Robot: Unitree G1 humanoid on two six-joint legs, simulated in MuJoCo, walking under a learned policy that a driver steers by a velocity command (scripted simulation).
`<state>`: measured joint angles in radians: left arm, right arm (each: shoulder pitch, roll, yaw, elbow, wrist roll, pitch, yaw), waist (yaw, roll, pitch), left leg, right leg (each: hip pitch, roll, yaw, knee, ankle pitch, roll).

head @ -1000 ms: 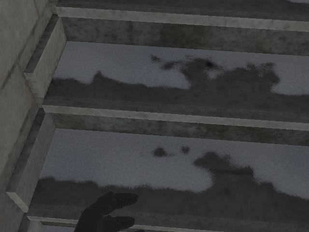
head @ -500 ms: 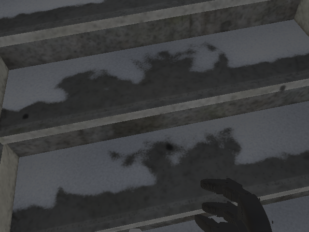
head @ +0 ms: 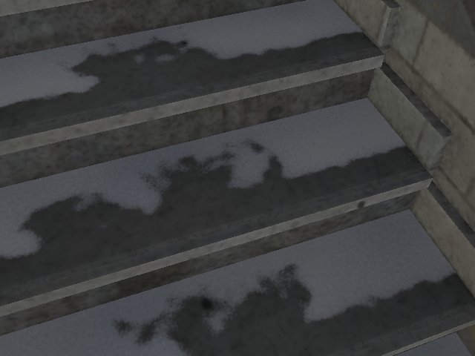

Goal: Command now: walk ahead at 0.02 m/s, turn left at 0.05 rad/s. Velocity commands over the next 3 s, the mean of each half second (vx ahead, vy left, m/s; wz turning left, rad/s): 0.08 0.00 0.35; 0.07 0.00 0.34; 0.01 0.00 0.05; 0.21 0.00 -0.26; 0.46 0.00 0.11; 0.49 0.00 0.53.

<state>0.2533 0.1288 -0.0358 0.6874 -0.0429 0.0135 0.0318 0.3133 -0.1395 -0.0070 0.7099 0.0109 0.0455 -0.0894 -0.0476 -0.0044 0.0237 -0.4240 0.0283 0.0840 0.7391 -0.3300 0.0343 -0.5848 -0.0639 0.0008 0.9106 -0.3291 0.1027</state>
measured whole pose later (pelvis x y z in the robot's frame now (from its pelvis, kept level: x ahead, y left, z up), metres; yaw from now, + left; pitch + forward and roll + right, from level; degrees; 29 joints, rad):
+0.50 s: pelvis +0.08 -0.01 +0.01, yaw +14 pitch +1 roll -1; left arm 0.27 0.26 0.04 0.70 -0.01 -0.01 0.05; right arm 0.25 -0.22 -0.03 0.66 0.01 0.02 0.02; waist 0.03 -0.02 -0.08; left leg -0.32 0.02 0.10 0.66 -0.35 0.08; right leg -0.28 -0.12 -0.25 0.65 -0.37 -0.02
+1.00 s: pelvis +0.19 -0.01 +0.03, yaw +25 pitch +3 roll +0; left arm 0.12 0.15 -0.01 0.70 0.01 -0.03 -0.01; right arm 0.25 -0.17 0.01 0.65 -0.01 0.04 -0.06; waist 0.00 -0.01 -0.03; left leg -0.17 -0.01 -0.08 0.55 -0.34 0.03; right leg -0.25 -0.02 -0.05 0.52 -0.22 0.03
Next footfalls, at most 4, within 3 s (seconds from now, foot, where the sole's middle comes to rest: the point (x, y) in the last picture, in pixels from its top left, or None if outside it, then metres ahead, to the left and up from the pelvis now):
0.04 right None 0.13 -0.13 -0.75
0.50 left None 0.09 0.09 -0.75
0.98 right None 0.24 -0.11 -0.75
1.28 left None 0.17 0.14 -0.75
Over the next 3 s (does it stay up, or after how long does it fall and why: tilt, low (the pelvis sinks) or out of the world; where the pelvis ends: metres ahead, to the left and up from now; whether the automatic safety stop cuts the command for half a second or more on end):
stays up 0.78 -0.08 0.33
